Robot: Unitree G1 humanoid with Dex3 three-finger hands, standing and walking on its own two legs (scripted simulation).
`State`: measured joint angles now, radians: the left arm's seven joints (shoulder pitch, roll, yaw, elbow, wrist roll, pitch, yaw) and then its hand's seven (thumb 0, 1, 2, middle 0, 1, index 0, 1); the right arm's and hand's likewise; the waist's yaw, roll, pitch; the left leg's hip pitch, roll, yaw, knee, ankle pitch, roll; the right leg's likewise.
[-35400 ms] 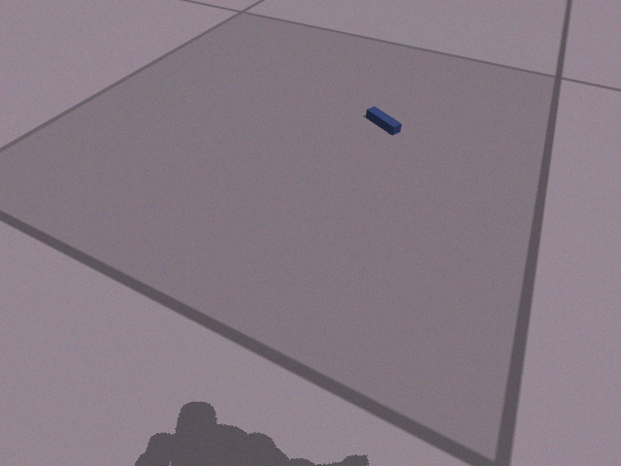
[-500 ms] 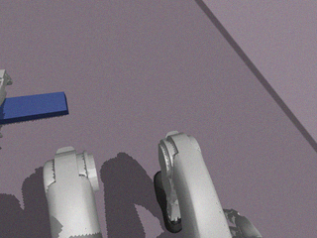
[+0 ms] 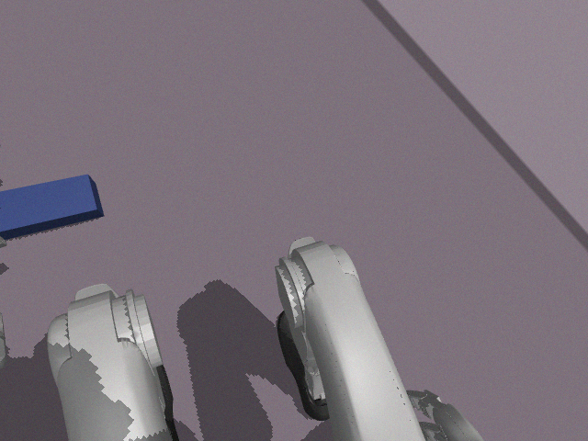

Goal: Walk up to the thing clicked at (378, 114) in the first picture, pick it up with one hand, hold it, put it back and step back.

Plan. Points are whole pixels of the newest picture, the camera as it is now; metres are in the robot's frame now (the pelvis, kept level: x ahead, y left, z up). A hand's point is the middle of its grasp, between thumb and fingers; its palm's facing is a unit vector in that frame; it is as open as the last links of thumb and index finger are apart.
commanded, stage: approach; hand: left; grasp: from above
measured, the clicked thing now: (18, 212) +0.46 +0.32 -0.29
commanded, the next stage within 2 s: close in in 0.02 s
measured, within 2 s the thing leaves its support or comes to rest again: neither
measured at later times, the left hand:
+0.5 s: hand out of the picture +0.43 +0.31 -0.20, palm faces -0.44 -0.10 -0.89, open 14.1 cm
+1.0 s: hand (7, 214) +0.45 +0.32 -0.25, palm faces -0.45 -0.14 -0.88, open 14.3 cm
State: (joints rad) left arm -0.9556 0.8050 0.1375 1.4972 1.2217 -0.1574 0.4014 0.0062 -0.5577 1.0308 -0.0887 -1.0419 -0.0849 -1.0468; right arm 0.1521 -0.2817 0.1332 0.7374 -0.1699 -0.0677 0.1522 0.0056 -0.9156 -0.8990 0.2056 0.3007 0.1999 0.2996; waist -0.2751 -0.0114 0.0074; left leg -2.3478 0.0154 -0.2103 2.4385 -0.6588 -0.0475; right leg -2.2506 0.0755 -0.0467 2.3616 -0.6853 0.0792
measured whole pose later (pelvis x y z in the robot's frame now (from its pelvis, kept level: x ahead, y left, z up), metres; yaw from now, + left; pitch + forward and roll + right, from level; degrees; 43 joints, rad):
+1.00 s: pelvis +0.01 +0.01 -0.02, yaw -4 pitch +29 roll -13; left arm -0.96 0.95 0.19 1.68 1.29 -0.24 0.57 0.00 -0.54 1.01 -0.08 -0.98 -0.07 -0.99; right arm 0.11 -0.29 0.23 0.73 -0.29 -0.17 0.22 0.00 -0.90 -0.90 0.21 0.30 0.20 0.30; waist -0.35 -0.10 0.10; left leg -2.36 0.01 -0.28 2.55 -0.71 -0.04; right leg -2.23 0.09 -0.10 2.41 -0.72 0.08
